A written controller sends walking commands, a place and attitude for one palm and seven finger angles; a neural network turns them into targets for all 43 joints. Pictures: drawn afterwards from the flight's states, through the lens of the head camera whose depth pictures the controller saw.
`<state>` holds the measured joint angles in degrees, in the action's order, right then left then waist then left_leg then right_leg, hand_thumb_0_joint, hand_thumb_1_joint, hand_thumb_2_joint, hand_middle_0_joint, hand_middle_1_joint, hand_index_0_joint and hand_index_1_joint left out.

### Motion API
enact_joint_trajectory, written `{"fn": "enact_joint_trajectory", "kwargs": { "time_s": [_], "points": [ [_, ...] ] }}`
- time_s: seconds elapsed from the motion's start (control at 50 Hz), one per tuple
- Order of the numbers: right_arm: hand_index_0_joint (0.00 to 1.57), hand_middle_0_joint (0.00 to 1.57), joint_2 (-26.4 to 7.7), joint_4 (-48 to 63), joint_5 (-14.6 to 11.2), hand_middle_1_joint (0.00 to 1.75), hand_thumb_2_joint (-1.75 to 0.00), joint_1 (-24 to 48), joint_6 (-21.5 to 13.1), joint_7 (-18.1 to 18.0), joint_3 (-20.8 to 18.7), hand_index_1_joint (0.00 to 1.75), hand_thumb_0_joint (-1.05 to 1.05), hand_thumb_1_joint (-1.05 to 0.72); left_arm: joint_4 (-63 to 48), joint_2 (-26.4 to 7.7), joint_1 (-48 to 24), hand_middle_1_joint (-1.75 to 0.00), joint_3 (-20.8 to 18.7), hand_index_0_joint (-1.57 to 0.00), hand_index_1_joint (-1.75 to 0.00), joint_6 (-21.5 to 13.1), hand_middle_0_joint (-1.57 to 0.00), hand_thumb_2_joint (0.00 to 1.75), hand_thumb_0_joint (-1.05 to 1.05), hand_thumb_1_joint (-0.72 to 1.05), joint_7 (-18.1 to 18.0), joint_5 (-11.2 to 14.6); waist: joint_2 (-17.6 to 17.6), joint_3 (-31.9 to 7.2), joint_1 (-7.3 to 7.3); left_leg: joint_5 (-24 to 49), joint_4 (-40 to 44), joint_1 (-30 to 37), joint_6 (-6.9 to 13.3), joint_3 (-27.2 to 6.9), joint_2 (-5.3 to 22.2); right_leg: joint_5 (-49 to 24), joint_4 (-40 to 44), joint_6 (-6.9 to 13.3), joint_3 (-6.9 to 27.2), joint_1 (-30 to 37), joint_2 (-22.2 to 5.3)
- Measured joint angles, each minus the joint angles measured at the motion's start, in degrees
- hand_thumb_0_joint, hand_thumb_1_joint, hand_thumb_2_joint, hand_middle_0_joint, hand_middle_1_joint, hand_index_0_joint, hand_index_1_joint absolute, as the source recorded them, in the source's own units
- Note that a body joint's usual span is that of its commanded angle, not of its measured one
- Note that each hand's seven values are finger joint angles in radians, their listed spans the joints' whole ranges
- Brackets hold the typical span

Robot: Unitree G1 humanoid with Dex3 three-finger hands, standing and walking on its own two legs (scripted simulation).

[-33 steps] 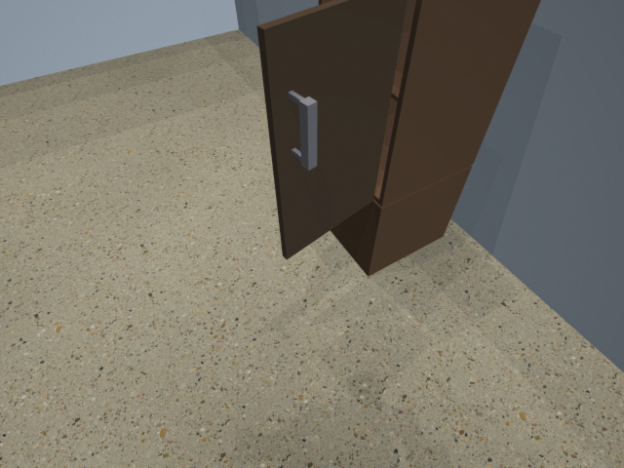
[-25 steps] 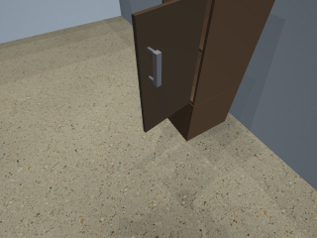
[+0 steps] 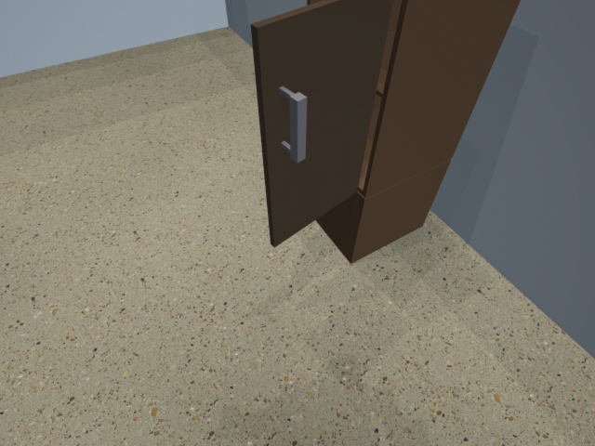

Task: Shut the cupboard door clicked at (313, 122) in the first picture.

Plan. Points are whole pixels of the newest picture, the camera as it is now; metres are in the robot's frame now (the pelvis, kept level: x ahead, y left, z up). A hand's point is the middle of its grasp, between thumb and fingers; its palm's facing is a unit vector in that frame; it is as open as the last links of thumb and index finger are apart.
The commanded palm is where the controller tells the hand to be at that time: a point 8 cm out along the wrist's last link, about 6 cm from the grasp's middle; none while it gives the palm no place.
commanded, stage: look at it before walking up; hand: left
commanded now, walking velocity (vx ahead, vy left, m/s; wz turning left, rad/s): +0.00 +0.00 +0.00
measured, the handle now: (291, 125) +0.67 +0.05 +0.05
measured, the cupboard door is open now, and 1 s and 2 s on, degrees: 100 100 100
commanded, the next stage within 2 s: walk around to get in front in 0.18 s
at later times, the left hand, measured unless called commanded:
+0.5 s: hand out of the picture +0.07 +0.23 -0.17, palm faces -0.07 -0.95 -0.31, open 7.4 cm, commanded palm none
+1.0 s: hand out of the picture +0.06 +0.16 -0.18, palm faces -0.27 -0.93 -0.24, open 7.4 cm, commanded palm none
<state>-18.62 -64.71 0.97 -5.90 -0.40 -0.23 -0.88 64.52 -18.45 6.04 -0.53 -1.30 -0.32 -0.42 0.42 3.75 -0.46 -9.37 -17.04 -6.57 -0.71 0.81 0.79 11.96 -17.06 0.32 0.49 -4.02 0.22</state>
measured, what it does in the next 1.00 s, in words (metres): lifts its left foot, turning right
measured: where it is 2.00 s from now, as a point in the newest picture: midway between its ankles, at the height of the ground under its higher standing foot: outside the picture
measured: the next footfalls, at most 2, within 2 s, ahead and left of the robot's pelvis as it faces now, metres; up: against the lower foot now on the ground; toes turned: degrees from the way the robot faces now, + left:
left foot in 1.10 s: +0.05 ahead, +0.13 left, +0.00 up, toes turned -25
right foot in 1.38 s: -0.05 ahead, -0.15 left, +0.00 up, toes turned -37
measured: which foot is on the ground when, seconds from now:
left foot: down 0.00-0.66, up 0.68-1.00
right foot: down 0.00-1.00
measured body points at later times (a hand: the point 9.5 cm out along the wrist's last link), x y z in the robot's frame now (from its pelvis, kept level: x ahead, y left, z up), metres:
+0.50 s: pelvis +0.00 +0.00 -0.01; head +0.03 -0.01 +0.44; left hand +0.08 +0.28 -0.15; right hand +0.06 -0.28 -0.15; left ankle +0.00 +0.13 -0.75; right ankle -0.03 -0.12 -0.75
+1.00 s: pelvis -0.02 -0.02 -0.01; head +0.04 -0.04 +0.44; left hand +0.08 +0.21 -0.16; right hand +0.01 -0.29 -0.15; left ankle +0.00 +0.14 -0.70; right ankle -0.03 -0.11 -0.75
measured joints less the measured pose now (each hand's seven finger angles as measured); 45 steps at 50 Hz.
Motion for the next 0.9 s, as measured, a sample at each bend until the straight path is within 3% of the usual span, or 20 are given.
{"fn": "enact_joint_trajectory", "kwargs": {
  "time_s": [0.34, 0.54, 0.64, 0.68, 0.72, 0.78, 0.9],
  "points": [
    [0.2, 0.2, -0.08, 0.11, 0.02, 0.3, -0.9, 0.24, -0.02, -0.08, -0.05, 0.3, 0.0, -0.91, -0.21, -0.15, -0.18, -0.3, 0.02, -0.21, -0.3, 0.15, -0.2, 0.9, 0.0, 0.9, 0.0, 0.02, -0.02, 0.05, 0.13, -0.23, -0.07, 0.05, 0.01, 0.31, 0.02, 0.19, -0.23, -0.04, 0.3, -0.16, -0.01],
    [0.2, 0.2, 4.24, 5.44, 0.29, 0.3, -0.9, -1.01, 1.65, -1.22, -1.22, 0.3, 0.0, -0.91, -4.7, 2.63, 2.99, -0.29, -1.5, -0.2, -0.3, 3.63, -0.2, 0.9, 0.0, 0.9, 0.05, -0.3, -0.8, 1.05, 0.92, -5.24, -9.12, -4.22, -0.28, 5.34, 1.9, 4.4, -12.18, 0.2, 5.18, -7.93, 1.81],
    [0.2, 0.2, 5.86, 7.3, 0.84, 0.3, -0.9, -2.55, 1.84, -1.28, -1.77, 0.3, 0.0, -0.91, -7.53, 4.64, 3.7, -0.29, -2.45, -0.2, -0.3, 4.95, -0.2, 0.9, 0.0, 0.9, 0.98, -0.41, -0.39, 3.31, 1.46, -7.56, -13.96, -5.79, -0.9, 8.2, 3.72, 13.15, -25.84, 0.16, 0.53, -14.19, 0.79],
    [0.2, 0.2, 6.12, 7.53, 0.55, 0.3, -0.9, -3.39, 2.5, -1.27, -1.99, 0.3, 0.0, -0.91, -9.23, 5.07, 4.98, -0.29, -2.78, -0.2, -0.3, 4.06, -0.2, 0.9, 0.0, 0.9, 1.33, -0.8, -0.36, 2.97, 1.77, -10.45, -19.74, -8.6, -1.59, 8.33, 4.46, 6.35, -20.49, 1.01, 0.57, -13.31, 0.0],
    [0.2, 0.2, 5.8, 7.28, 0.06, 0.3, -0.9, -2.85, 3.74, -1.19, -2.57, 0.3, 0.0, -0.91, -9.62, 6.15, 5.32, -0.29, -2.93, -0.2, -0.3, 3.37, -0.2, 0.9, 0.0, 0.9, 0.85, -0.91, 0.66, 3.78, 1.74, -17.59, -31.96, -13.32, -1.78, 3.62, 3.67, 6.61, -21.8, 2.31, 0.49, -14.34, 1.16],
    [0.2, 0.2, 5.4, 7.34, -0.08, 0.3, -0.9, -1.75, 4.33, -1.19, -3.15, 0.3, 0.0, -0.91, -9.69, 7.7, 6.26, -0.29, -2.97, -0.21, -0.3, 3.38, -0.2, 0.9, 0.0, 0.9, 0.03, -0.88, 1.14, 4.27, 1.78, -17.21, -44.62, -18.53, -2.21, -0.24, 1.92, 5.88, -18.5, 3.01, 1.6, -13.86, 2.45],
    [0.2, 0.2, 6.22, 9.48, -0.45, 0.3, -0.9, 0.56, 3.58, -1.58, -3.22, 0.3, 0.0, -0.91, -9.29, 8.45, 8.22, -0.3, -3.14, -0.21, -0.3, 3.06, -0.2, 0.9, 0.0, 0.9, -0.47, -0.78, -1.21, 3.53, 2.24, -15.52, -41.0, -18.9, -3.27, -1.15, 0.61, 0.32, -10.79, 2.8, 6.64, -12.9, 3.44]
  ]
}}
